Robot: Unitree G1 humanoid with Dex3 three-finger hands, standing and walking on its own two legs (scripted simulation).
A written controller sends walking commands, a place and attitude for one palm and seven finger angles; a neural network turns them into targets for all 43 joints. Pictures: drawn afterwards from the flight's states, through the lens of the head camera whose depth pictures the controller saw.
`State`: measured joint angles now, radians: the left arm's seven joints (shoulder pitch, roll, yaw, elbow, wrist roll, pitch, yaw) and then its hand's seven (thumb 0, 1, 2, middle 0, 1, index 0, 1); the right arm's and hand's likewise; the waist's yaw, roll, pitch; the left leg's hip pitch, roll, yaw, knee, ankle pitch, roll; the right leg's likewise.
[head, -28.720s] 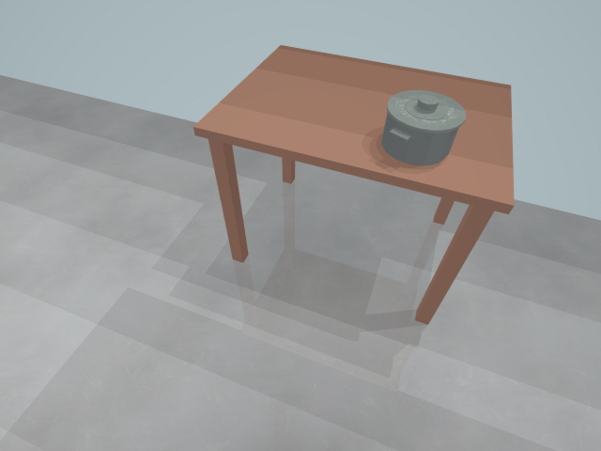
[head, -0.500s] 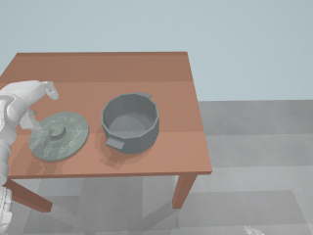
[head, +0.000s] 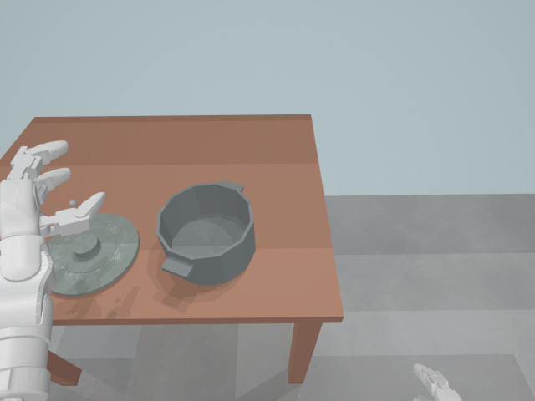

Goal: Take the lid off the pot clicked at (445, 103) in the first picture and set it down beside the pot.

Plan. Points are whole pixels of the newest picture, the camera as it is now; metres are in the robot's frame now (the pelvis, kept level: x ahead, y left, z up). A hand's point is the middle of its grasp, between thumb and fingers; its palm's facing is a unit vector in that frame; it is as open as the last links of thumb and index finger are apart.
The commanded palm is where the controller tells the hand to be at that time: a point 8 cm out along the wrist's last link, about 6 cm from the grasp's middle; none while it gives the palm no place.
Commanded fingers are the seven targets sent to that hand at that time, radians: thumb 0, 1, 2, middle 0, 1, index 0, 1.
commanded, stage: draw the hand back to the body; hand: left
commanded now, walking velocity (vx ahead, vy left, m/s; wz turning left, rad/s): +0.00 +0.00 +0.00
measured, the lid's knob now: (86, 245) +0.41 +0.41 -0.08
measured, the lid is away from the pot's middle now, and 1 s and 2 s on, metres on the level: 0.25 0.25 0.25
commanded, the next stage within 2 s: step back with the hand held close in 1.30 s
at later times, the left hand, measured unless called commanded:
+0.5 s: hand (71, 249) +0.26 +0.26 +0.14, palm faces +0.48 -0.82 -0.31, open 7.8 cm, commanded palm +0.20 +0.29 +0.16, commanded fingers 0.00 0.90 0.90 -0.20 -0.30 -0.20 -0.30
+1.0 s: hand (51, 308) +0.18 +0.24 +0.15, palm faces +0.41 -0.85 -0.33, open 7.4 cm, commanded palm +0.12 +0.28 +0.17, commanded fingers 0.00 0.90 0.90 -0.20 -0.30 -0.20 -0.30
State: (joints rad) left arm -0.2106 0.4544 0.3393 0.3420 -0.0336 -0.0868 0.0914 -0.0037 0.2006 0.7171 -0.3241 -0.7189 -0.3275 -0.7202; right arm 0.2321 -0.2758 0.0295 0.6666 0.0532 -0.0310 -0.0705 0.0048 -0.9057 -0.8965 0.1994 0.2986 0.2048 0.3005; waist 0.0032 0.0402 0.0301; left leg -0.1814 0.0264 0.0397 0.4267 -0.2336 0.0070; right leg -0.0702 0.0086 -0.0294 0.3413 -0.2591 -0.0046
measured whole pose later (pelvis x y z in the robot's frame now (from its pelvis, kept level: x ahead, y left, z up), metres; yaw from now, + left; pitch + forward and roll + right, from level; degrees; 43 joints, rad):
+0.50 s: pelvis -0.01 -0.03 +0.00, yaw +1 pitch -4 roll +0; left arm 0.07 0.38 0.34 0.05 -0.08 -0.08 0.09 0.01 0.76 0.86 -0.23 -0.38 -0.23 -0.38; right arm 0.16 -0.26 0.02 0.67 0.05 -0.07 -0.07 0.01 -0.91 -0.90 0.20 0.30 0.20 0.30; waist 0.04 0.06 0.03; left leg -0.12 0.06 0.02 0.41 -0.22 -0.03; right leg -0.02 0.04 -0.05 0.35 -0.26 -0.04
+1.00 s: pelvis -0.02 -0.01 +0.00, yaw +0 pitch -5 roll -1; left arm 0.39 0.33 0.29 -0.30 -0.08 -0.10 0.09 0.01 0.89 0.90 -0.21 -0.30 -0.21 -0.31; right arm 0.16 -0.23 0.03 0.66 0.02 -0.10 -0.07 0.01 -0.91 -0.90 0.20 0.30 0.20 0.30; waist 0.05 0.06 0.03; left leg -0.12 0.04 0.03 0.41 -0.20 -0.01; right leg -0.01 0.02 -0.04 0.33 -0.24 -0.02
